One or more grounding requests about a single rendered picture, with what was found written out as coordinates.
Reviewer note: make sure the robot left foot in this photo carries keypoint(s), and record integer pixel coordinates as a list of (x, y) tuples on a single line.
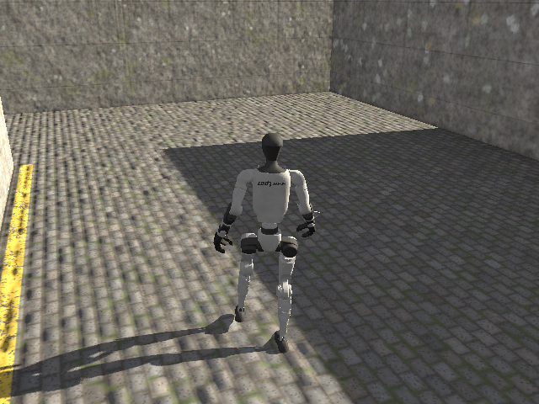
[(239, 314)]

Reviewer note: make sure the robot right shin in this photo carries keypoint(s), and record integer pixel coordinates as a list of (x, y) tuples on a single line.
[(284, 312)]

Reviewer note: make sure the left robot forearm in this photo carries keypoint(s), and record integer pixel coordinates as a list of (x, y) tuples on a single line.
[(226, 223)]

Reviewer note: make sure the robot left hand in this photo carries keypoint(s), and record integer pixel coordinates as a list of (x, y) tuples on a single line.
[(219, 240)]

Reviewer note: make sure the robot right upper arm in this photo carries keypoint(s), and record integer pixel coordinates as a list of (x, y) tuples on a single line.
[(298, 179)]

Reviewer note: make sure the right robot forearm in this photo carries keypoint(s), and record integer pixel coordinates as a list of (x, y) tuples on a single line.
[(309, 218)]

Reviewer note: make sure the robot right hand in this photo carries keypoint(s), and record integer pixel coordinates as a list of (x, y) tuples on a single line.
[(308, 233)]

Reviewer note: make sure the robot left upper arm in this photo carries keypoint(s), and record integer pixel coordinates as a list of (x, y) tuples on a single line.
[(245, 176)]

